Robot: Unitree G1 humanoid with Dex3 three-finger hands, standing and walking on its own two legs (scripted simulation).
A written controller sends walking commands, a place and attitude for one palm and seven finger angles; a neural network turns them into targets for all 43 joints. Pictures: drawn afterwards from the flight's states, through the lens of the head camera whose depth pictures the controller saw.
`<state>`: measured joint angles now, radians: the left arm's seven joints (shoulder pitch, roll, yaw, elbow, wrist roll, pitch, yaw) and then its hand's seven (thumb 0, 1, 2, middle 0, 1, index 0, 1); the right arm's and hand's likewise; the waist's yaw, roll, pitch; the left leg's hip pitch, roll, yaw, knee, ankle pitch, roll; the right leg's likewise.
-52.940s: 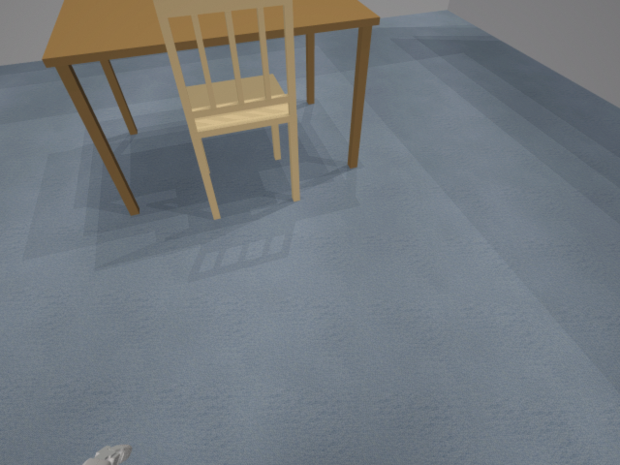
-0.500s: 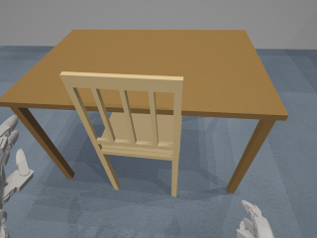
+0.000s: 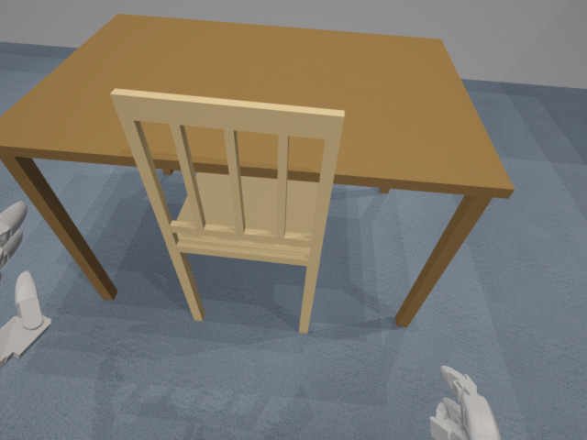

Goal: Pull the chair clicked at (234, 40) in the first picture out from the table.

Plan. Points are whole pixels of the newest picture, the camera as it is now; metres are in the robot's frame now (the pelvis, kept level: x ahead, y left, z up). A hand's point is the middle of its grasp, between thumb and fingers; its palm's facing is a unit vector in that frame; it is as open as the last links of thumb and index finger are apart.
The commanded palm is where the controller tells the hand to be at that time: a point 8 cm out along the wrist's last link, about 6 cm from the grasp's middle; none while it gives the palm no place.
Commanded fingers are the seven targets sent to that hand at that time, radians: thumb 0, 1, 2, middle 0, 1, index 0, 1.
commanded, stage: step back with the hand held close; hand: left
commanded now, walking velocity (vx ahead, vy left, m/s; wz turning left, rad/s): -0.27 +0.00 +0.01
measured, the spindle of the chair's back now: (236, 186) +0.63 +0.16 -0.07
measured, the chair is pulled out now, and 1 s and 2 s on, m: -0.10 -0.10 -0.10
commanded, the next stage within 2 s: stop stepping back and stand still in 0.84 s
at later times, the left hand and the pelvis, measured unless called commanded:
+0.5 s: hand (4, 369) +0.15 +0.26 +0.16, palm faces +0.40 -0.75 -0.53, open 7.4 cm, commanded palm +0.07 +0.30 +0.18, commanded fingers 0.00 0.90 0.90 -0.20 -0.30 -0.20 -0.30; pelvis -0.06 -0.01 -0.01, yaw +3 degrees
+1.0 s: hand out of the picture +0.07 +0.26 +0.18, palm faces +0.43 -0.78 -0.46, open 7.4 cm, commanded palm +0.01 +0.30 +0.18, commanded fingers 0.00 0.90 0.90 -0.20 -0.30 -0.20 -0.30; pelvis -0.11 -0.01 -0.01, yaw +3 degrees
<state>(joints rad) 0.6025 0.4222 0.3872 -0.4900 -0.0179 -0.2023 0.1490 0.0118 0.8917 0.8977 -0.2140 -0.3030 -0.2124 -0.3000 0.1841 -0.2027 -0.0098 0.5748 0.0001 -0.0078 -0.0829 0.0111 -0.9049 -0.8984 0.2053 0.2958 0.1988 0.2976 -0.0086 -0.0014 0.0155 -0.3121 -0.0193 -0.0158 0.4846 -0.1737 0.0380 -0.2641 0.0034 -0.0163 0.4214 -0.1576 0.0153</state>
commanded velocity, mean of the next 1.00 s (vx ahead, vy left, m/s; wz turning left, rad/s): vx -0.34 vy -0.01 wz -0.06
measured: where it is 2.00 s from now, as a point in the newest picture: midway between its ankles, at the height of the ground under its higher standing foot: outside the picture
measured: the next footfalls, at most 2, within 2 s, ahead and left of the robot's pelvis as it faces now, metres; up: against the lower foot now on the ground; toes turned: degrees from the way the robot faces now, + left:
right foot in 0.52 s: -0.12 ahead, -0.13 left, +0.00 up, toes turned +8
right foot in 1.38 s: -0.23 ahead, -0.05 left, +0.00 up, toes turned -8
